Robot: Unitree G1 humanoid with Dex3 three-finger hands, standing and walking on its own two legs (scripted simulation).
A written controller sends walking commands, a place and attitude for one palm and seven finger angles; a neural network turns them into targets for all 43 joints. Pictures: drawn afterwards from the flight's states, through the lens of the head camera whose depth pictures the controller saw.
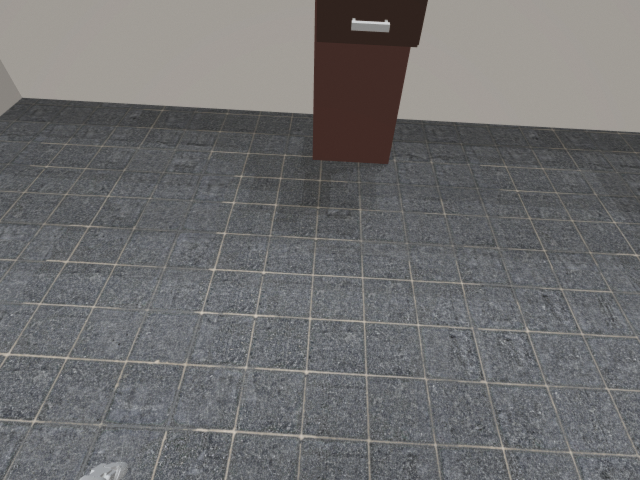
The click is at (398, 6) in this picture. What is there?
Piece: drawer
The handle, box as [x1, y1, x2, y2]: [351, 18, 389, 31]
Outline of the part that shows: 352,18 352,30 388,31 389,29 389,22 387,20 383,22 356,21 354,18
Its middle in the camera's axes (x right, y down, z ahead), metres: +0.16 -0.71 +1.27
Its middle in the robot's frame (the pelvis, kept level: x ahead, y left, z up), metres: +1.43 -0.09 +0.02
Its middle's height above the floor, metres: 0.79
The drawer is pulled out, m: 0.29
